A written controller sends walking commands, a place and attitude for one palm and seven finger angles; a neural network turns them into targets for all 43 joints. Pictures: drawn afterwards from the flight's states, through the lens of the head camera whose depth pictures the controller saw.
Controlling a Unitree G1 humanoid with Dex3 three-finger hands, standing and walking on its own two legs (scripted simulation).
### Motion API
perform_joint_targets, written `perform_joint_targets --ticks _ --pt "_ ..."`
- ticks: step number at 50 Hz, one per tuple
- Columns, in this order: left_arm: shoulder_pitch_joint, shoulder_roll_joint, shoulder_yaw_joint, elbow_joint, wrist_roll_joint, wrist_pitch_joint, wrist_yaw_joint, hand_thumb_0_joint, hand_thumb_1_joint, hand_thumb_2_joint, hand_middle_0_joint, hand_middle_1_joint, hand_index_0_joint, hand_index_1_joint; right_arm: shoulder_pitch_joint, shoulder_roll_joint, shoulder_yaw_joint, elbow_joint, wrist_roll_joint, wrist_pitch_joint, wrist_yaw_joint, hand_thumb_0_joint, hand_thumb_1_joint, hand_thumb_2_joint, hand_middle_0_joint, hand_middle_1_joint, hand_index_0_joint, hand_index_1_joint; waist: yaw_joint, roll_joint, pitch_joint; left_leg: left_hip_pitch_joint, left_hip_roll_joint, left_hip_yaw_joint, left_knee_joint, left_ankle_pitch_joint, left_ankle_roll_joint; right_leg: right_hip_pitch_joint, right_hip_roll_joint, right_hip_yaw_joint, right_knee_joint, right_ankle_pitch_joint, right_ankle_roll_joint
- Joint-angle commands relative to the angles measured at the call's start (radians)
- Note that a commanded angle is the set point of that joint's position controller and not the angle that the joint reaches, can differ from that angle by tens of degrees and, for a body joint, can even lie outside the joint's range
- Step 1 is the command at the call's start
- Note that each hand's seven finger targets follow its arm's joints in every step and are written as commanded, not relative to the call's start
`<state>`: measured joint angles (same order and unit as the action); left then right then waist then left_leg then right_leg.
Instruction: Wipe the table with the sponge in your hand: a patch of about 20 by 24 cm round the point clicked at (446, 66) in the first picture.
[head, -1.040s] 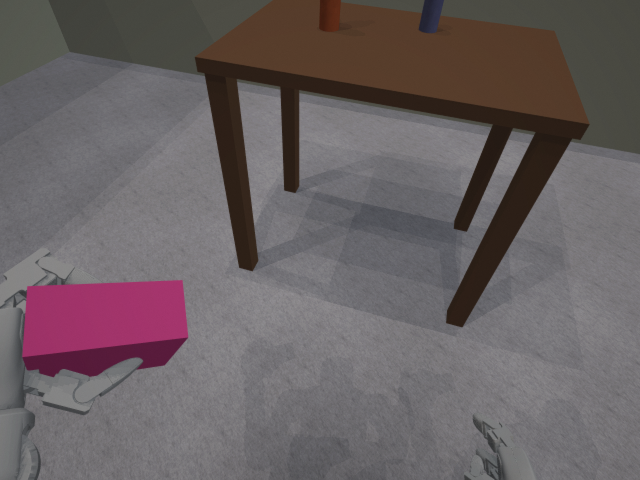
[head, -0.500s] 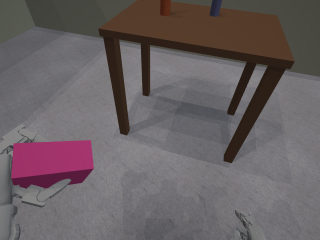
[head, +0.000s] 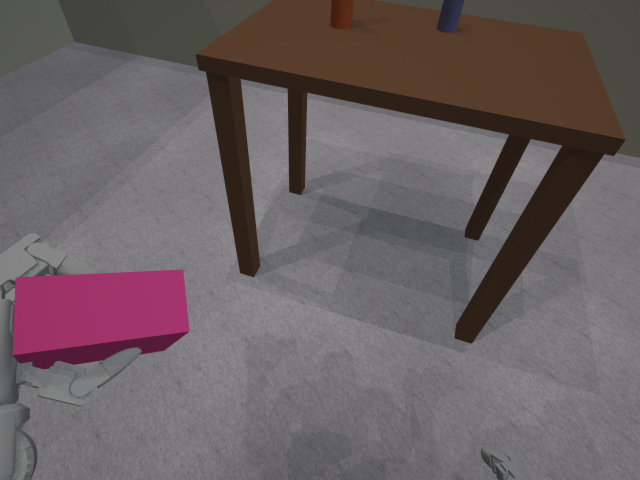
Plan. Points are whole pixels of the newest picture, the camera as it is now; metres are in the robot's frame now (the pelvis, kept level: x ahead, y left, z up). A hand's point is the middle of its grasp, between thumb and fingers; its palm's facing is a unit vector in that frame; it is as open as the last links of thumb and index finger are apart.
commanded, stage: walk to a spot facing it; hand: left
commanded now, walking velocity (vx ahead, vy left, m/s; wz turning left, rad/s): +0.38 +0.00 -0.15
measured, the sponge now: (128, 318) +0.23 +0.20 +0.16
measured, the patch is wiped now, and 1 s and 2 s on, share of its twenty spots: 0.00 0.00 0.00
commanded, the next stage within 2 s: turn to face it in 0.42 s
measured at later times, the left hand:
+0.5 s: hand (225, 195) +0.38 +0.14 +0.18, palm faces +0.31 -0.80 -0.51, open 9.8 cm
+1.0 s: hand (271, 141) +0.48 +0.10 +0.19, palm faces +0.22 -0.88 -0.43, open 9.8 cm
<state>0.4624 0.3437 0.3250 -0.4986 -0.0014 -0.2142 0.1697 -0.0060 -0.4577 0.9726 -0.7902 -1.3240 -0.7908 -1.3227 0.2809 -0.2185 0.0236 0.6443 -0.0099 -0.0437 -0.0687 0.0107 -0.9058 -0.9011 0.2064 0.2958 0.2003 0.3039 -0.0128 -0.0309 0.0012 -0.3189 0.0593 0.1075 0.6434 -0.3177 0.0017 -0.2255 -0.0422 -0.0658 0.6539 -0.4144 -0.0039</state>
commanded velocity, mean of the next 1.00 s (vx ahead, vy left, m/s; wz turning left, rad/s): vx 0.12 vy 0.00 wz -0.21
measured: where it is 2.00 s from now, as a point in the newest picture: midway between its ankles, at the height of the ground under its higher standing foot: outside the picture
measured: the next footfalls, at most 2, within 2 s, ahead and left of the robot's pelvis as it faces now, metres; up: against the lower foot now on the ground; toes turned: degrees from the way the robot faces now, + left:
right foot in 0.36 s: +0.24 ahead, -0.15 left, +0.00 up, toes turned -15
left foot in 0.78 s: +0.31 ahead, +0.05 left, +0.00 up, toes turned +6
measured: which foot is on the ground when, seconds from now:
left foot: down 0.00-0.36, up 0.38-0.76, down 0.78-1.00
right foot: down 0.00-0.02, up 0.04-0.34, down 0.36-0.82, up 0.84-1.00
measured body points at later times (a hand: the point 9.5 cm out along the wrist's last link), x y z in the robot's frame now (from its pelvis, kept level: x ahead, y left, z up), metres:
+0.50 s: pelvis +0.14 -0.08 +0.00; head +0.19 -0.10 +0.44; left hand +0.36 +0.18 +0.21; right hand +0.29 -0.32 -0.11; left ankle +0.10 +0.07 -0.62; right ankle +0.20 -0.14 -0.72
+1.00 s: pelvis +0.21 -0.09 +0.01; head +0.24 -0.10 +0.46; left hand +0.46 +0.14 +0.21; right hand +0.38 -0.31 -0.06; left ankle +0.27 +0.04 -0.72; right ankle +0.19 -0.20 -0.69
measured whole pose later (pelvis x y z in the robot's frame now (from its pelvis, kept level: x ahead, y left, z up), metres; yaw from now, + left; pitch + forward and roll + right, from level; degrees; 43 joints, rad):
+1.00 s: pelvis +0.21 -0.09 +0.01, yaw -12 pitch +0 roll -1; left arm 0.42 0.39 0.36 -0.54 -0.03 -0.19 0.15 -0.01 -0.46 0.98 -0.79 -1.33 -0.79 -1.33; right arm 0.14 -0.13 0.05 0.49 0.00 -0.06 0.00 0.01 -0.91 -0.90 0.21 0.30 0.20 0.30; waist 0.03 0.01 0.08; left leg -0.29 0.19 0.25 0.56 -0.24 -0.04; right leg -0.38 -0.03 -0.10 0.82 -0.44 0.04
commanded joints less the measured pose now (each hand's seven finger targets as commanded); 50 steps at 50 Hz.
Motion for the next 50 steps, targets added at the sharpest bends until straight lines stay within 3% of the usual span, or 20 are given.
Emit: perform_joint_targets --ticks 1,2,3,6,9,15,16,17,18,19,21,23,26,30,36,39,41,42,46,50 --pt "-0.097 0.175 0.129 -0.244 -0.025 -0.094 0.023 0.000 0.100 1.300 -1.200 -1.600 -1.200 -1.600 -0.126 -0.105 -0.058 -0.175 0.001 -0.066 -0.017 0.000 -0.900 -0.900 0.200 0.300 0.200 0.300 -0.025 0.385 -0.118 0.374 0.345 -0.509 -0.354 0.143 0.178 -0.369 0.036 -0.003 0.415 -0.172 0.001" --pt "-0.122 0.189 0.121 -0.218 -0.009 -0.085 0.020 0.000 0.100 1.300 -1.200 -1.600 -1.200 -1.600 -0.134 -0.094 -0.052 -0.168 -0.009 -0.074 -0.010 0.000 -0.900 -0.900 0.200 0.300 0.200 0.300 -0.029 0.327 -0.051 0.321 0.401 -0.599 -0.385 0.123 0.223 -0.453 -0.006 0.058 0.522 -0.167 -0.003" --pt "-0.148 0.179 0.104 -0.232 -0.012 -0.082 0.014 0.000 0.100 1.300 -1.200 -1.600 -1.200 -1.600 -0.135 -0.086 -0.057 -0.161 -0.001 -0.083 -0.006 0.000 -0.900 -0.900 0.200 0.300 0.200 0.300 -0.025 0.221 -0.023 0.357 0.407 -0.576 -0.353 0.198 0.247 -0.523 -0.033 0.079 0.544 -0.141 0.004" --pt "-0.086 0.149 0.090 -0.232 -0.006 -0.064 0.005 0.000 0.100 1.300 -1.200 -1.600 -1.200 -1.600 -0.118 -0.101 -0.071 -0.146 0.009 -0.092 0.001 0.000 -0.900 -0.900 0.200 0.300 0.200 0.300 -0.006 0.211 -0.036 0.397 0.325 -0.291 -0.326 0.320 0.195 -0.550 -0.055 0.017 0.468 -0.034 0.022" --pt "-0.044 0.147 0.106 -0.219 -0.005 -0.050 -0.002 0.000 0.100 1.300 -1.200 -1.600 -1.200 -1.600 -0.119 -0.092 -0.065 -0.161 0.004 -0.096 0.003 0.000 -0.900 -0.900 0.200 0.300 0.200 0.300 -0.001 0.261 -0.026 0.282 0.260 -0.108 -0.348 0.337 0.140 -0.394 -0.048 -0.066 0.266 0.077 0.027" --pt "-0.037 0.187 0.158 -0.191 -0.016 -0.038 -0.012 0.000 0.100 1.300 -1.200 -1.600 -1.200 -1.600 -0.143 -0.083 -0.065 -0.175 0.008 -0.084 -0.009 0.000 -0.900 -0.900 0.200 0.300 0.200 0.300 0.016 0.230 -0.102 0.160 0.206 0.048 -0.069 0.458 0.095 0.062 0.063 -0.199 -0.102 0.232 0.013" --pt "-0.042 0.196 0.160 -0.195 -0.013 -0.031 -0.013 0.000 0.100 1.300 -1.200 -1.600 -1.200 -1.600 -0.148 -0.081 -0.067 -0.174 0.012 -0.079 -0.007 0.000 -0.900 -0.900 0.200 0.300 0.200 0.300 0.026 0.160 -0.135 0.075 0.167 0.052 0.088 0.382 0.076 0.196 0.037 -0.150 -0.141 0.250 -0.001" --pt "-0.060 0.232 0.181 -0.204 -0.005 -0.031 -0.007 0.000 0.100 1.300 -1.200 -1.600 -1.200 -1.600 -0.141 -0.061 -0.070 -0.178 0.019 -0.072 -0.001 0.000 -0.900 -0.900 0.200 0.300 0.200 0.300 0.024 -0.034 -0.184 -0.087 0.091 0.085 0.358 0.205 0.045 0.321 -0.137 0.083 -0.173 0.303 -0.075" --pt "-0.019 0.264 0.223 -0.183 -0.011 -0.034 -0.003 0.000 0.100 1.300 -1.200 -1.600 -1.200 -1.600 -0.169 -0.047 -0.062 -0.210 0.018 -0.072 0.002 0.000 -0.900 -0.900 0.200 0.300 0.200 0.300 0.035 -0.202 -0.200 -0.309 -0.036 0.018 0.613 -0.228 0.023 0.374 -0.361 0.510 -0.258 0.483 -0.191" --pt "-0.047 0.276 0.248 -0.216 -0.032 -0.052 -0.001 0.000 0.100 1.300 -1.200 -1.600 -1.200 -1.600 -0.165 -0.066 -0.065 -0.196 0.010 -0.073 0.011 0.000 -0.900 -0.900 0.200 0.300 0.200 0.300 0.030 -0.173 -0.209 -0.308 -0.004 -0.118 0.711 -0.226 0.013 0.297 -0.407 0.542 -0.329 0.332 -0.176" --pt "0.010 0.283 0.259 -0.242 -0.025 -0.070 -0.003 0.000 0.100 1.300 -1.200 -1.600 -1.200 -1.600 -0.179 -0.071 -0.064 -0.174 0.012 -0.048 0.020 0.000 -0.900 -0.900 0.200 0.300 0.200 0.300 0.023 -0.070 -0.140 -0.340 0.040 -0.151 0.786 -0.107 -0.011 0.178 -0.407 0.419 -0.351 0.154 -0.173" --pt "0.031 0.267 0.261 -0.263 -0.021 -0.079 -0.003 0.000 0.100 1.300 -1.200 -1.600 -1.200 -1.600 -0.199 -0.061 -0.061 -0.167 0.015 -0.022 0.018 0.000 -0.900 -0.900 0.200 0.300 0.200 0.300 0.015 -0.039 -0.136 -0.340 0.062 -0.135 0.755 -0.055 -0.034 0.138 -0.362 0.218 -0.323 0.296 -0.148" --pt "0.053 0.240 0.241 -0.257 -0.025 -0.079 0.006 0.000 0.100 1.300 -1.200 -1.600 -1.200 -1.600 -0.187 -0.070 -0.071 -0.172 0.004 -0.017 0.008 0.000 -0.900 -0.900 0.200 0.300 0.200 0.300 0.006 -0.027 -0.102 -0.288 0.076 -0.091 0.574 -0.011 -0.045 0.053 -0.333 0.083 -0.315 0.496 -0.137" --pt "0.073 0.210 0.209 -0.237 -0.031 -0.067 0.017 0.000 0.100 1.300 -1.200 -1.600 -1.200 -1.600 -0.164 -0.062 -0.056 -0.193 0.000 -0.026 0.001 0.000 -0.900 -0.900 0.200 0.300 0.200 0.300 0.019 -0.095 -0.145 -0.160 0.029 0.024 0.190 0.016 -0.031 0.104 -0.259 0.048 -0.263 0.674 -0.137" --pt "-0.114 0.204 0.135 -0.232 -0.018 -0.048 0.030 0.000 0.100 1.300 -1.200 -1.600 -1.200 -1.600 -0.143 -0.087 -0.060 -0.210 0.004 -0.033 -0.011 0.000 -0.900 -0.900 0.200 0.300 0.200 0.300 0.012 -0.074 -0.136 0.072 0.012 0.051 -0.099 0.139 -0.028 0.046 -0.212 0.119 -0.210 0.565 -0.097" --pt "-0.193 0.202 0.113 -0.235 -0.019 -0.048 0.018 0.000 0.100 1.300 -1.200 -1.600 -1.200 -1.600 -0.152 -0.117 -0.074 -0.230 0.016 -0.026 -0.013 0.000 -0.900 -0.900 0.200 0.300 0.200 0.300 0.016 0.086 -0.103 0.208 0.172 -0.089 -0.206 0.357 0.026 -0.095 -0.117 0.117 -0.101 0.425 -0.023" --pt "-0.135 0.198 0.128 -0.214 -0.029 -0.056 0.007 0.000 0.100 1.300 -1.200 -1.600 -1.200 -1.600 -0.153 -0.092 -0.054 -0.237 -0.002 -0.027 -0.005 0.000 -0.900 -0.900 0.200 0.300 0.200 0.300 0.024 0.362 -0.126 0.282 0.385 -0.296 -0.280 0.628 0.135 -0.247 -0.001 0.030 0.167 -0.089 0.026" --pt "-0.134 0.201 0.122 -0.232 -0.020 -0.063 -0.001 0.000 0.100 1.300 -1.200 -1.600 -1.200 -1.600 -0.158 -0.086 -0.055 -0.240 -0.011 -0.034 0.006 0.000 -0.900 -0.900 0.200 0.300 0.200 0.300 0.035 0.344 -0.105 0.231 0.426 -0.321 -0.319 0.583 0.157 -0.246 0.003 0.047 0.294 -0.181 0.027" --pt "-0.068 0.168 0.120 -0.296 -0.029 -0.053 -0.013 0.000 0.100 1.300 -1.200 -1.600 -1.200 -1.600 -0.130 -0.110 -0.077 -0.253 0.005 -0.053 0.052 0.000 -0.900 -0.900 0.200 0.300 0.200 0.300 0.032 0.314 -0.133 0.259 0.348 -0.048 -0.229 0.646 0.094 -0.231 0.002 -0.010 0.213 -0.034 0.039" --pt "-0.051 0.173 0.143 -0.250 -0.044 -0.040 -0.019 0.000 0.100 1.300 -1.200 -1.600 -1.200 -1.600 -0.121 -0.114 -0.075 -0.261 0.011 -0.068 0.062 0.000 -0.900 -0.900 0.200 0.300 0.200 0.300 0.017 0.327 -0.095 0.189 0.347 0.047 -0.224 0.534 0.049 -0.149 0.024 -0.075 0.079 0.006 0.056"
